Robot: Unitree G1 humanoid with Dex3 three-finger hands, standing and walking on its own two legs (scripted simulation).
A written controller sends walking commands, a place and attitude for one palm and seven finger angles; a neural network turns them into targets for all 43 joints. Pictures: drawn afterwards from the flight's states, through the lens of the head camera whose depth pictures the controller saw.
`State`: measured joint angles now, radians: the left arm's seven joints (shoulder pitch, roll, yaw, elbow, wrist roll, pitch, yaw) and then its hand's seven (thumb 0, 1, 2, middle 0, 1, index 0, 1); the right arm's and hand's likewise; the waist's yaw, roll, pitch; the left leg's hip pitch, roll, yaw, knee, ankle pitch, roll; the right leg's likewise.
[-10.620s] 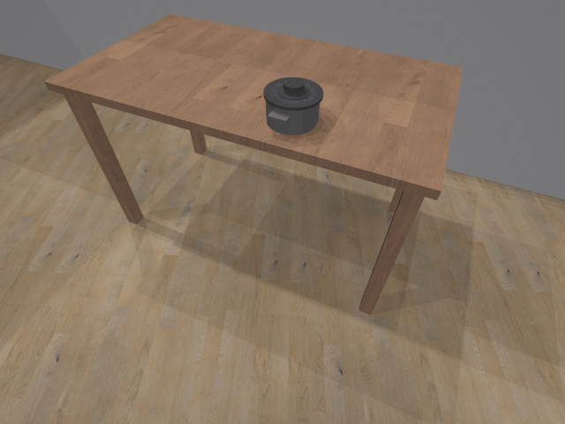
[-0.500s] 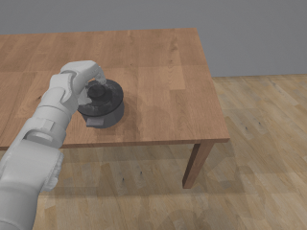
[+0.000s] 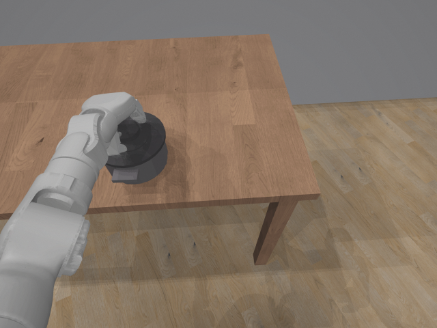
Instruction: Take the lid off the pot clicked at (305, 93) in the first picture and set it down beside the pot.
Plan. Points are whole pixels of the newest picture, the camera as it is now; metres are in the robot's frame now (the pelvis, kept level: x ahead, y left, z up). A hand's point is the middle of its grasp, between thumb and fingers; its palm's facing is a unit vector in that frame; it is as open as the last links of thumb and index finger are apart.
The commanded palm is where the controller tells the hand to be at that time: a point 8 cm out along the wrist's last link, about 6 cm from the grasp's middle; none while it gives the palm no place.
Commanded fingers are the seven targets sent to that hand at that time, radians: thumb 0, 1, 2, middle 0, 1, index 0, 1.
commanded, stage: lower the open fingers around the knob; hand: left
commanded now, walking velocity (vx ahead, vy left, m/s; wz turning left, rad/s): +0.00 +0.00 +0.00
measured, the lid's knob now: (126, 130) +0.51 +0.18 +0.05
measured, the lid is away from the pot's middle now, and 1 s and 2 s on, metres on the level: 0.00 0.00 0.00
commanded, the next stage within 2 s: close the fingers and squeeze the knob in 1.06 s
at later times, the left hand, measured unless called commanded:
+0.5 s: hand (116, 134) +0.47 +0.19 +0.07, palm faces -0.37 -0.07 -0.93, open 10.2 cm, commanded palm +0.48 +0.19 +0.12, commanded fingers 0.00 -0.28 1.37 -0.82 -0.08 -0.82 -0.08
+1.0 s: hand (115, 132) +0.48 +0.19 +0.07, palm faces -0.37 -0.08 -0.92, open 10.1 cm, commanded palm +0.48 +0.19 +0.12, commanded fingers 0.00 -0.28 1.37 -0.82 -0.08 -0.82 -0.08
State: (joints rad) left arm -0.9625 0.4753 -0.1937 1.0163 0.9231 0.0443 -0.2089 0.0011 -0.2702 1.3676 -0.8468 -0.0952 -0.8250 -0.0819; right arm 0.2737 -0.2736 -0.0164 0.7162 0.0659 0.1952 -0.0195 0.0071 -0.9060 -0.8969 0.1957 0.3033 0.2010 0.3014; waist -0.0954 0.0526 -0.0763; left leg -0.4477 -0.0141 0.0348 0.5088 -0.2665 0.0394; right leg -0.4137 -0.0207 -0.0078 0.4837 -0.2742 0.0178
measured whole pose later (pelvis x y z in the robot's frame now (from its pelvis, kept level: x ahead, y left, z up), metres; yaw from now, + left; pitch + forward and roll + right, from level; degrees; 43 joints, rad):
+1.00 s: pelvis +0.00 +0.00 +0.00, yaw -1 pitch +13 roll -1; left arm -1.00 0.50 -0.17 1.07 0.94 0.04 -0.22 0.00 -0.27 1.37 -0.86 -0.11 -0.83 -0.08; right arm 0.29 -0.27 -0.01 0.70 0.07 0.19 -0.03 0.01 -0.91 -0.90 0.20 0.30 0.20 0.30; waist -0.11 0.04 -0.10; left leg -0.50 -0.01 0.05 0.56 -0.29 0.04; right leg -0.47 -0.01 0.00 0.52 -0.28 0.02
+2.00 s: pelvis +0.00 +0.00 +0.00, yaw -1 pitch +12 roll -1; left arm -0.93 0.49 -0.18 1.00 0.93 0.06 -0.19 0.01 0.18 0.86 -0.57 -1.00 -0.47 -0.91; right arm 0.25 -0.26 -0.01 0.69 0.07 0.21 -0.01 0.01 -0.91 -0.90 0.20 0.30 0.20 0.30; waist -0.09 0.05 -0.09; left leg -0.47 -0.01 0.04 0.54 -0.29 0.05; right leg -0.42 -0.02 0.00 0.50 -0.28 0.02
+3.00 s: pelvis +0.00 +0.01 +0.00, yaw -1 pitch +11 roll -1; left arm -0.94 0.50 -0.18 1.01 0.93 0.04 -0.23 0.04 0.31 0.84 -0.86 -1.17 -0.40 -0.85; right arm 0.27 -0.27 -0.01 0.71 0.07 0.19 -0.04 0.01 -0.91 -0.90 0.20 0.30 0.20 0.30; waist -0.10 0.04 -0.07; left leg -0.45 -0.01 0.04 0.53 -0.28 0.05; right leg -0.41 -0.01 0.00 0.48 -0.26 0.02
